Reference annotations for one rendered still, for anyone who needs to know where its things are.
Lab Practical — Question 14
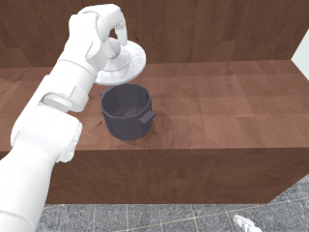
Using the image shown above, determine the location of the robot left upper arm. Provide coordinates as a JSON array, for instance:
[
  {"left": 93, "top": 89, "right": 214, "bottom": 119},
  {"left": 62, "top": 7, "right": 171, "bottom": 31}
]
[{"left": 0, "top": 102, "right": 83, "bottom": 232}]

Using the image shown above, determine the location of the table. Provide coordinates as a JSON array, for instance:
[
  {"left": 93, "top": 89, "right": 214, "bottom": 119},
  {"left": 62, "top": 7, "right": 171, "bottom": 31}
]
[{"left": 0, "top": 0, "right": 309, "bottom": 204}]

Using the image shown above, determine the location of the pot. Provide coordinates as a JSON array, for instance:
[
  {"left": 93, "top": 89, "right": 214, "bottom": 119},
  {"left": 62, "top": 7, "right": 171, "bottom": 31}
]
[{"left": 99, "top": 82, "right": 156, "bottom": 141}]

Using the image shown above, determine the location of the knob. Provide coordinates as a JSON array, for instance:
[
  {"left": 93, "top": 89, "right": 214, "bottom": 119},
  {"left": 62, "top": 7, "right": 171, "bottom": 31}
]
[{"left": 108, "top": 37, "right": 121, "bottom": 59}]

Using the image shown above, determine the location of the left robot forearm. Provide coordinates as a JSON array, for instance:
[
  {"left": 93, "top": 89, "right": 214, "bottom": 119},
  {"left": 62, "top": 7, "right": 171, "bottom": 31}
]
[{"left": 11, "top": 9, "right": 110, "bottom": 147}]

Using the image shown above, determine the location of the left robot hand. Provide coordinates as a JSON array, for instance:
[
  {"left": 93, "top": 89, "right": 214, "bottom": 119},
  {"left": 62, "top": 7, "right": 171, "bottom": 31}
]
[{"left": 78, "top": 4, "right": 127, "bottom": 59}]

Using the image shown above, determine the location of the lid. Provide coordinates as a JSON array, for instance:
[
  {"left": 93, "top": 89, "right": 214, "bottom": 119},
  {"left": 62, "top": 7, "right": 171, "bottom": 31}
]
[{"left": 95, "top": 39, "right": 147, "bottom": 86}]

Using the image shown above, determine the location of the right robot hand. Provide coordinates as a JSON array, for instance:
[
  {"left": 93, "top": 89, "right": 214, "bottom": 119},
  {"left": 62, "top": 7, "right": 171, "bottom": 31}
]
[{"left": 234, "top": 215, "right": 263, "bottom": 232}]

